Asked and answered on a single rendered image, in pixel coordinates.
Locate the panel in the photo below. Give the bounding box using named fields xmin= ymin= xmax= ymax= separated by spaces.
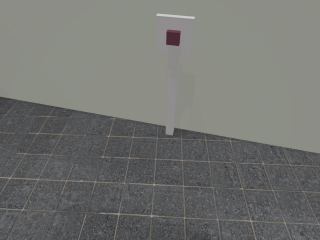
xmin=156 ymin=13 xmax=195 ymax=136

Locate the button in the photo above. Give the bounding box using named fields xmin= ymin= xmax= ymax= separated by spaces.
xmin=166 ymin=29 xmax=181 ymax=46

